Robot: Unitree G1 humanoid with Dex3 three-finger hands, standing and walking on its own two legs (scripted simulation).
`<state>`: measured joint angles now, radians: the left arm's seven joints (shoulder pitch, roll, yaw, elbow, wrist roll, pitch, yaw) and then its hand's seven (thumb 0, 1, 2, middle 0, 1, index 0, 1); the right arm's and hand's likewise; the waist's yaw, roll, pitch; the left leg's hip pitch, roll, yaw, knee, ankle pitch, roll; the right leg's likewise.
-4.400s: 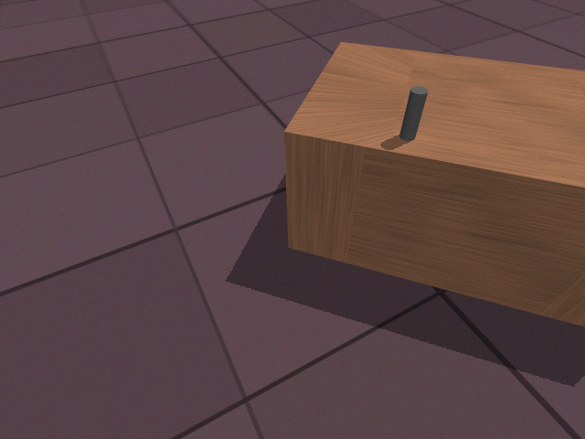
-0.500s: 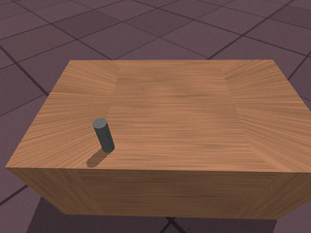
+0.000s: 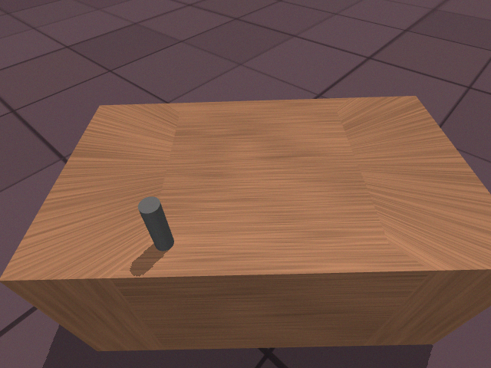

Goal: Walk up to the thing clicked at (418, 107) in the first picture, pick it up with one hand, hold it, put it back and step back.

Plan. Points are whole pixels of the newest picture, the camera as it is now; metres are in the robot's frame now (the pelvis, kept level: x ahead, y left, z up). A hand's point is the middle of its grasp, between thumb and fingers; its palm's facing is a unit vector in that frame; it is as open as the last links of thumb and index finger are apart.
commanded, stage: walk up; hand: left
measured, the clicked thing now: (157, 225) +0.47 +0.23 -0.10
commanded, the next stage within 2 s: stand in 0.38 s
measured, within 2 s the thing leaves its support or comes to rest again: neither
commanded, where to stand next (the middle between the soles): +0.07 +0.01 m, yaw +0 degrees
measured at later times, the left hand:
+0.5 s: hand out of the picture +0.09 +0.25 -0.15, palm faces -0.02 -0.94 -0.34, open 7.4 cm
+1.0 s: hand out of the picture +0.06 +0.24 -0.15, palm faces -0.03 -0.94 -0.35, open 7.4 cm
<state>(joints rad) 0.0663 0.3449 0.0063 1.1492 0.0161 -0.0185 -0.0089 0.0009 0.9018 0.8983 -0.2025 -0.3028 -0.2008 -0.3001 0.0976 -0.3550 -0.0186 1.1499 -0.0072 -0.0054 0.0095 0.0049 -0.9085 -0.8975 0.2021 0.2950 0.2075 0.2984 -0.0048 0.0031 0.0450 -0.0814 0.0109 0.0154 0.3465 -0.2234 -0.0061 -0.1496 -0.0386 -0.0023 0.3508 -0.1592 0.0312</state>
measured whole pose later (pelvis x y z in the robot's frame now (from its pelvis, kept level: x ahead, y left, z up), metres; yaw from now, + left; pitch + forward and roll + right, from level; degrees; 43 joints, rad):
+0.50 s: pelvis +0.00 +0.00 +0.00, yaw +0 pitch -2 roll +0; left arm 0.08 0.35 0.01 1.14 0.01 -0.01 0.00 0.00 0.90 0.90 -0.20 -0.30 -0.20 -0.30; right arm 0.09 -0.35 -0.02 1.14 -0.01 -0.01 0.00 0.00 -0.91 -0.90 0.20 0.30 0.21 0.30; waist -0.01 0.00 0.05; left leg -0.06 0.01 0.02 0.32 -0.21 -0.01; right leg -0.14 -0.04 0.00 0.34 -0.16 0.03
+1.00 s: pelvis +0.00 -0.01 +0.00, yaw +0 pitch -2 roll +0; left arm 0.12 0.35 0.00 1.14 0.01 -0.01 -0.01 0.00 0.90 0.90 -0.20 -0.30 -0.20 -0.30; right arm 0.11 -0.35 -0.01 1.15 -0.01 -0.01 0.01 0.00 -0.91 -0.90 0.20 0.30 0.21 0.30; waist 0.00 0.00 0.05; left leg -0.08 0.03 0.01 0.31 -0.20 -0.02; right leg -0.15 -0.02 -0.01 0.33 -0.14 0.01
